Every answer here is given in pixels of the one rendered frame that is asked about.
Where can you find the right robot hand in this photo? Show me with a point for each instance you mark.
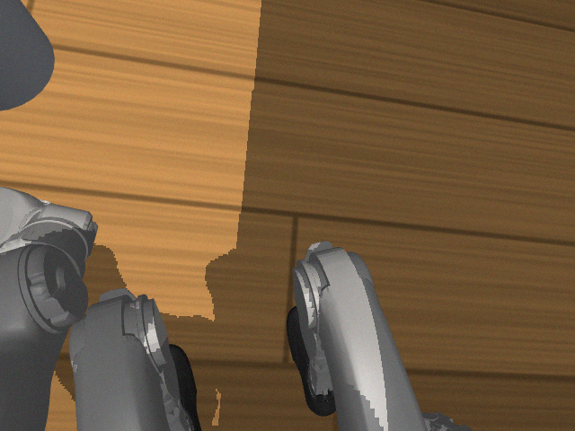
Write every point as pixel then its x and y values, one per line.
pixel 441 422

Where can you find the right robot foot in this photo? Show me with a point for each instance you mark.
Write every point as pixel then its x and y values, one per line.
pixel 318 404

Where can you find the left robot arm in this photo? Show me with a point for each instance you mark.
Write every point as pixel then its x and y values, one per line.
pixel 41 295

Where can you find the left robot foot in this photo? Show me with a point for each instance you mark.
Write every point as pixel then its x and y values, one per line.
pixel 187 386

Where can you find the left robot hand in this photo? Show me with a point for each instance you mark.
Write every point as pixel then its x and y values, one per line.
pixel 14 206

